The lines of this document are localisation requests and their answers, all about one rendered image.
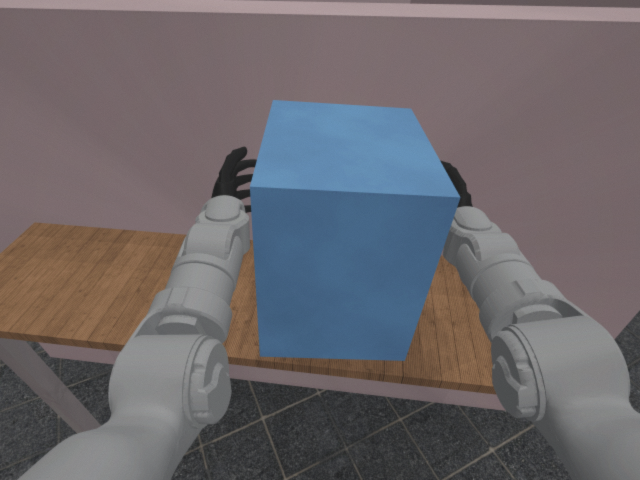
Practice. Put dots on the table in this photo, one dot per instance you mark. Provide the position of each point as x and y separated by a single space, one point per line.
91 287

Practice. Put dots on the right robot upper arm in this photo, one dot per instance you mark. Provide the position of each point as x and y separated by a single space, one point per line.
567 377

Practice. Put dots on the left robot forearm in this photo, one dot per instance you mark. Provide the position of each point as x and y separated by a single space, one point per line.
197 297

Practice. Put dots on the robot left hand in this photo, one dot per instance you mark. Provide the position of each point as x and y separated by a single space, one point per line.
227 182

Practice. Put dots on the right robot forearm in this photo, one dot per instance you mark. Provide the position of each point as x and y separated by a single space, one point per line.
499 278

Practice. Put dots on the carton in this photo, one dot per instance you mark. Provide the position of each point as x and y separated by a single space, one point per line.
351 208

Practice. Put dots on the left robot upper arm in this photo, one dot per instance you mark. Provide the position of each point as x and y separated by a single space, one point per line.
164 390

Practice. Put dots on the robot right hand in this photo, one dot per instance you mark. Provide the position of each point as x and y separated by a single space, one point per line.
459 184

